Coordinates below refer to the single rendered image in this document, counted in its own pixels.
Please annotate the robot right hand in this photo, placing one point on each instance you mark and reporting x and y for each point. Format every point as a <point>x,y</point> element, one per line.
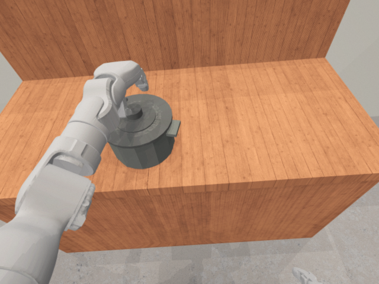
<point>305,277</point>

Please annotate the knob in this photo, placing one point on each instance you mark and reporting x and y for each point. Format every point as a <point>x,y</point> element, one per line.
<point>136,111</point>

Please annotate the robot left upper arm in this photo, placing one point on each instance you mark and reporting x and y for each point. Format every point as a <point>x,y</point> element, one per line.
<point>57,201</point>

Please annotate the table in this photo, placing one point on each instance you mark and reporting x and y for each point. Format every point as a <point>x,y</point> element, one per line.
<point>272,144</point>

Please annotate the robot left hand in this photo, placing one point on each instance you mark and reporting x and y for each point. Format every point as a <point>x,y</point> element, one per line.
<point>131,73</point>

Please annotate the pot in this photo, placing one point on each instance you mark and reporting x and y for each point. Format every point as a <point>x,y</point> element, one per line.
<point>149,155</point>

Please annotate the lid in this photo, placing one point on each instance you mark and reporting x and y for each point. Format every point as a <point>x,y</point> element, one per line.
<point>151,126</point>

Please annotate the left robot forearm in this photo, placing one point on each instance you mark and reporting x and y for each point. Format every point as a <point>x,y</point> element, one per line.
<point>81,143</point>

